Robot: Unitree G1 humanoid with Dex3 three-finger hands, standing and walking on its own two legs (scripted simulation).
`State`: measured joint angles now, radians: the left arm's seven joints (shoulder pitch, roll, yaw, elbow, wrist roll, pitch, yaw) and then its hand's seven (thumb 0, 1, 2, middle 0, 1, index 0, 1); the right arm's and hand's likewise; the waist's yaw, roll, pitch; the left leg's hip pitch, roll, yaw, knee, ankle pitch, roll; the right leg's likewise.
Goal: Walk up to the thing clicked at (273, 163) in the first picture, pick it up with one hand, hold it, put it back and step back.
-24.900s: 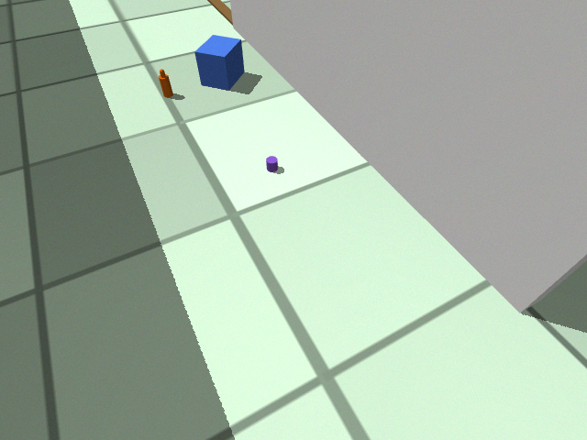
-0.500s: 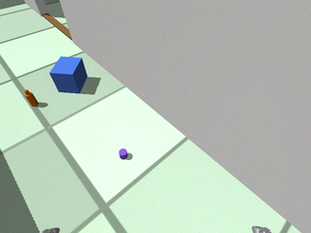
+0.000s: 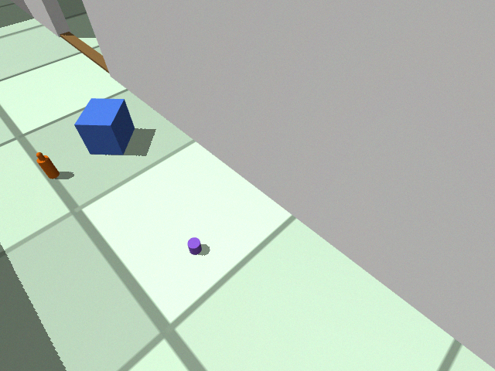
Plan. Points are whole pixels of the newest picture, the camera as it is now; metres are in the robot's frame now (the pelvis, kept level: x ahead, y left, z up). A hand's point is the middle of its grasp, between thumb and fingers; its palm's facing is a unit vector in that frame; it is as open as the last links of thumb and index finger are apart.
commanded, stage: stand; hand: left
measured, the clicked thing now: (194, 246) +0.74 +0.25 -0.75
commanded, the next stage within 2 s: walk up in 0.48 s
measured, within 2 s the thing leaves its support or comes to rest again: neither
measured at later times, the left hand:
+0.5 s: hand out of the picture +0.07 +0.25 -0.16, palm faces -0.03 -0.94 -0.34, open 7.3 cm
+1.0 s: hand out of the picture +0.14 +0.33 -0.16, palm faces -0.06 -0.94 -0.34, open 7.3 cm
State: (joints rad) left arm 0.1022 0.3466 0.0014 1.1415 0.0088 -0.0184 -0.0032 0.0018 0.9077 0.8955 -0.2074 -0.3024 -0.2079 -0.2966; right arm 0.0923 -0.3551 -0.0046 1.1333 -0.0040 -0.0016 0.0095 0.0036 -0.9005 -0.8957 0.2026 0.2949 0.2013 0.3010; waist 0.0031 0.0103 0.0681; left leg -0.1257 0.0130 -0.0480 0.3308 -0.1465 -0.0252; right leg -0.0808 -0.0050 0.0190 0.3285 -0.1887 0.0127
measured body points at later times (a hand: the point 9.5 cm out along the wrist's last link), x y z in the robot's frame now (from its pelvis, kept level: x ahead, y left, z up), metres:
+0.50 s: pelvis +0.00 +0.00 +0.00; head +0.00 +0.00 +0.45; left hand +0.07 +0.30 -0.13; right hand +0.05 -0.30 -0.13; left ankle +0.03 +0.14 -0.75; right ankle +0.00 -0.13 -0.75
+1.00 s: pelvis +0.11 +0.05 -0.01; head +0.12 +0.07 +0.44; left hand +0.15 +0.38 -0.13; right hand +0.13 -0.27 -0.11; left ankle +0.09 +0.16 -0.75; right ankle +0.19 -0.10 -0.70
